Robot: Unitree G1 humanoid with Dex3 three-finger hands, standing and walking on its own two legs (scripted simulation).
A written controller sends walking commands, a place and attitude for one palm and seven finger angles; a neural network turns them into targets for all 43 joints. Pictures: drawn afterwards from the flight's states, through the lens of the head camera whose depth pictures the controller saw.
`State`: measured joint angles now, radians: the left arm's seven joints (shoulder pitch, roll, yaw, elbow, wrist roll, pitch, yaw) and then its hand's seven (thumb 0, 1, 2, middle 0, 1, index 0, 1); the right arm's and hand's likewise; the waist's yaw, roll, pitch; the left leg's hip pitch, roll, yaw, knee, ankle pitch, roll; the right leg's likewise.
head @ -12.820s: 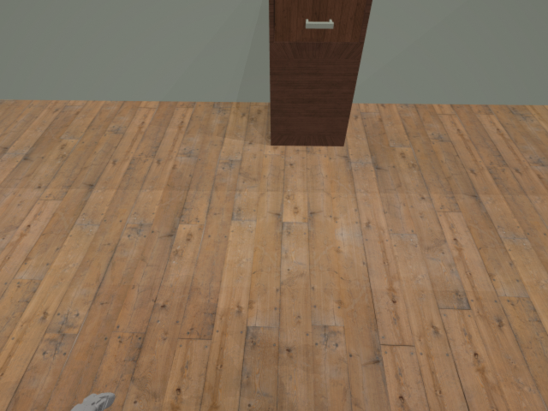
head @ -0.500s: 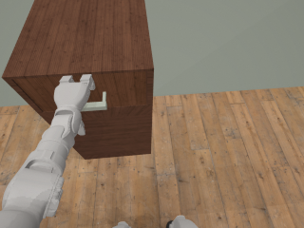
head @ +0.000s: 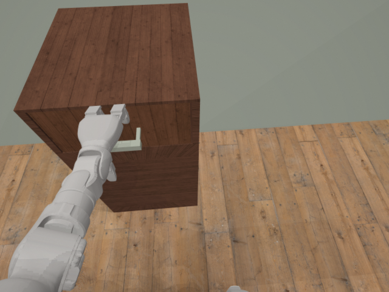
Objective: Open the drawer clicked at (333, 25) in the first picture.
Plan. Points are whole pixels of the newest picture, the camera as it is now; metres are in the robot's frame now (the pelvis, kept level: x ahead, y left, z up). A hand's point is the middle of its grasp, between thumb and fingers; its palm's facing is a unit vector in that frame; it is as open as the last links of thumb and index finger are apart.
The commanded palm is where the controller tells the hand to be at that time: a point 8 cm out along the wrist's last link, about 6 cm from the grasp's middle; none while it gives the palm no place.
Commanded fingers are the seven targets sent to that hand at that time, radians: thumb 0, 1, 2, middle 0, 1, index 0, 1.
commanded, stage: move the hooked fingers above the handle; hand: left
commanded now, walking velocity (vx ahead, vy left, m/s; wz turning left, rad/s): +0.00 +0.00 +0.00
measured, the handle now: (118, 139) +0.49 +0.20 -0.05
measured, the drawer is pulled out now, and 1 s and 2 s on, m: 0.00 0.00 0.00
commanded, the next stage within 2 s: lower the fingers behind the handle in 0.02 s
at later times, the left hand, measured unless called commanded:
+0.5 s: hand (111, 153) +0.43 +0.20 -0.02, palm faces -0.05 -0.04 -1.00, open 13.8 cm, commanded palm +0.41 +0.20 +0.03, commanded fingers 0.00 -0.50 0.30 -0.30 -1.20 -0.30 -1.20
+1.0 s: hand (114, 157) +0.44 +0.20 -0.06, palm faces -0.05 -0.04 -1.00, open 13.8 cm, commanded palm +0.42 +0.21 +0.00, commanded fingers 0.00 -0.50 0.30 -0.30 -1.20 -0.30 -1.20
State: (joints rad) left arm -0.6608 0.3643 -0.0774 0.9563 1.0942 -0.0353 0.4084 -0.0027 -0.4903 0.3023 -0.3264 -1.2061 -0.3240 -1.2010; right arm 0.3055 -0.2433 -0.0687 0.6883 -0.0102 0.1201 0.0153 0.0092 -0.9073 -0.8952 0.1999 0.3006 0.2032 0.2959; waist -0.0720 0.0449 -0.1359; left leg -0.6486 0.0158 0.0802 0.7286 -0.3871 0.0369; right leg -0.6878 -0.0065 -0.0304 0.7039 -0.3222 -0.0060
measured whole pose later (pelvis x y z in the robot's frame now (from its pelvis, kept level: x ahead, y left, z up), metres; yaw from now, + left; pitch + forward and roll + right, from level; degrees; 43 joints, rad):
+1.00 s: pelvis -0.01 +0.00 -0.03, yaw +0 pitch +23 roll -1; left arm -0.69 0.39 -0.02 1.05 1.14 -0.07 0.49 0.00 -0.49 0.30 -0.32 -1.21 -0.32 -1.20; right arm 0.32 -0.25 -0.07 0.71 -0.03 0.09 0.01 0.01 -0.91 -0.90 0.20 0.30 0.20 0.30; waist -0.11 0.04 -0.17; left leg -0.87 0.03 0.07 0.91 -0.44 0.04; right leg -0.91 0.00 -0.03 0.88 -0.37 -0.01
